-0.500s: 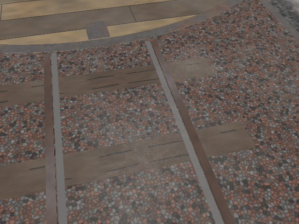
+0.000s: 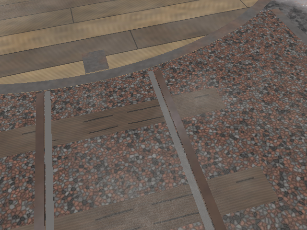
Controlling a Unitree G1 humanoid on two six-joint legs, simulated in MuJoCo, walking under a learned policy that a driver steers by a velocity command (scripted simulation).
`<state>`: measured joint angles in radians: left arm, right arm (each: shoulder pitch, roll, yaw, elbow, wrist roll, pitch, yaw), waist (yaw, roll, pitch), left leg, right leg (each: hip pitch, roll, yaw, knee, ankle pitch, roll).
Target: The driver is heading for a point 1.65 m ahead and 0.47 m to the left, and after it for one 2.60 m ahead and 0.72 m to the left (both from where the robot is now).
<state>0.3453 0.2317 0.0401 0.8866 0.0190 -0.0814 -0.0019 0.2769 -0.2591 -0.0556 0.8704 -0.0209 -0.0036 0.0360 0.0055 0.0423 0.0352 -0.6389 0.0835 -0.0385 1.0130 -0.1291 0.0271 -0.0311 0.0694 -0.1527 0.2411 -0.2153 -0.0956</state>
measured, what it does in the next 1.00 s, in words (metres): walks ahead, turning left: left foot, then right foot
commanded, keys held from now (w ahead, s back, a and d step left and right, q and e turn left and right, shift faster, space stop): w+q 0.82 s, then w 0.18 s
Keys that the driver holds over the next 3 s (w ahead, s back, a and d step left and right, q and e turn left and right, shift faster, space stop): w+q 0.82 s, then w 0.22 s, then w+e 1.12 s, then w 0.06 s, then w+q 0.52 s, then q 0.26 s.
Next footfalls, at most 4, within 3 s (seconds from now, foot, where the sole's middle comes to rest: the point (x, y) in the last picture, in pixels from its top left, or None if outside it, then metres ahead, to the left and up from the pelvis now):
0.26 left None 0.28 0.11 -0.78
0.76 right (159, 200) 0.63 0.04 -0.78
1.26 left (93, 185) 0.71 0.36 -0.78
1.78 right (117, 129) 1.05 0.27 -0.78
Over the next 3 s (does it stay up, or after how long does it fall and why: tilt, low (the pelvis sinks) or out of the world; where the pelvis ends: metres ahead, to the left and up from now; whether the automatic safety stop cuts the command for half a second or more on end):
stays up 1.50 0.35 -0.01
